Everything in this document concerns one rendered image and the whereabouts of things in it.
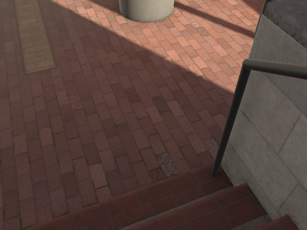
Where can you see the stairs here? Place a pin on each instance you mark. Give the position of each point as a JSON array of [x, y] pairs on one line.
[[192, 200]]

